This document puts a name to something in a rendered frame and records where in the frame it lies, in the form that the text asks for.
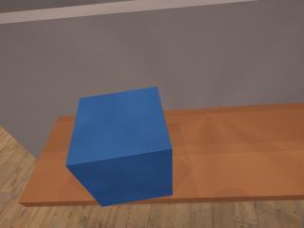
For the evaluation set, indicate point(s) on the carton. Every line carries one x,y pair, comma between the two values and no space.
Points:
120,149

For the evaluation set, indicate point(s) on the table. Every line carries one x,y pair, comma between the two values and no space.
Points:
219,154

